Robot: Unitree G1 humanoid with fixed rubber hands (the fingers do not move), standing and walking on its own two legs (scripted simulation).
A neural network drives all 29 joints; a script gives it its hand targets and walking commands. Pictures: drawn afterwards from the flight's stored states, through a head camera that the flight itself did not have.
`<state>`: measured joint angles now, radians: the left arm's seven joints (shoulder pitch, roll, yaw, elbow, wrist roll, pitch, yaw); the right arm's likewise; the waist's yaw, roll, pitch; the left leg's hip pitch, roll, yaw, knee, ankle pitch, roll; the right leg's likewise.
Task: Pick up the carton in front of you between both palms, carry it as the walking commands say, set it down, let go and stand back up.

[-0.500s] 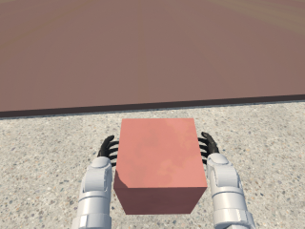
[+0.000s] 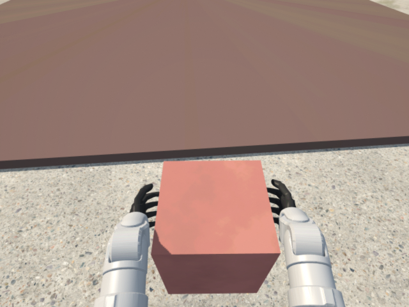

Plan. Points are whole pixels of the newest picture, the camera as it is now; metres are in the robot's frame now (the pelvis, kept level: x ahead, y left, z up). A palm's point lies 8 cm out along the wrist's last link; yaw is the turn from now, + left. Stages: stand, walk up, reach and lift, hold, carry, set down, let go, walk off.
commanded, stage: hold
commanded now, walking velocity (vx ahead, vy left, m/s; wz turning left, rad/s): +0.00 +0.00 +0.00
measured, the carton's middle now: (212, 230) +0.29 +0.00 -0.02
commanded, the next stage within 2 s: carry in 0.44 s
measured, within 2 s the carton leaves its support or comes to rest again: neither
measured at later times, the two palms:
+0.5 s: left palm (139, 216) +0.29 +0.15 +0.05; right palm (285, 212) +0.29 -0.15 +0.05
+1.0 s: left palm (153, 157) +0.42 +0.13 +0.08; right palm (281, 159) +0.41 -0.17 +0.08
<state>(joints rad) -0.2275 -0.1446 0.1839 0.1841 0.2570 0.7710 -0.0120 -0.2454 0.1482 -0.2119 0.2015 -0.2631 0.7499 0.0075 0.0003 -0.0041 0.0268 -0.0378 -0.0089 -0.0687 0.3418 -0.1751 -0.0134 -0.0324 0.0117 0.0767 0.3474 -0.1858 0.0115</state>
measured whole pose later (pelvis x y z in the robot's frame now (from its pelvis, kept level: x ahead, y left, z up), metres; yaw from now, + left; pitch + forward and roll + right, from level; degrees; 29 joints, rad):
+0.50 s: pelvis +0.00 +0.00 +0.00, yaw +0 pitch -4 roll +0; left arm -0.26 -0.15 0.21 0.20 0.26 0.78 -0.02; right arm -0.28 0.16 -0.24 0.22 -0.27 0.76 0.01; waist 0.00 0.00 -0.03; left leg -0.15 -0.01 -0.06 0.45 -0.26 -0.02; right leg -0.15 0.01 0.08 0.47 -0.28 0.01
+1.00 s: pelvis +0.18 -0.01 +0.00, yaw -2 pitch +6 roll +0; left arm 0.02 -0.13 0.07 -0.44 0.03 1.16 0.13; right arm 0.00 0.13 -0.05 -0.41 -0.05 1.14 -0.14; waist -0.01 0.02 -0.20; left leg -0.21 0.04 0.19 0.40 -0.29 0.02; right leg -0.50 -0.06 -0.11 0.93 -0.44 -0.01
